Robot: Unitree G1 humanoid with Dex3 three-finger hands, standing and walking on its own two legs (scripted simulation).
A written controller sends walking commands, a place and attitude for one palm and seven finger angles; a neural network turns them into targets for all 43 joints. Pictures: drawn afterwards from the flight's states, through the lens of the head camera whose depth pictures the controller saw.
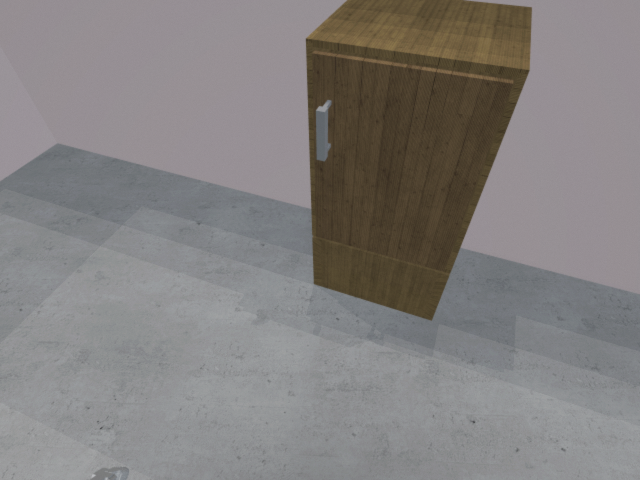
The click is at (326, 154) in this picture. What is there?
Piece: cupboard door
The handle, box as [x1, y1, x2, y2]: [316, 100, 331, 160]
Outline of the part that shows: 330,100 327,100 322,107 319,106 316,110 316,149 317,159 324,160 326,158 327,151 330,147 330,144 327,142 327,109 331,103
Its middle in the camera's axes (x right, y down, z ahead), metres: +0.01 -0.26 +0.95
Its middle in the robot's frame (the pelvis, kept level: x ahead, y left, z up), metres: +0.89 +0.04 -0.04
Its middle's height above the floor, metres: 0.73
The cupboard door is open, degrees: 0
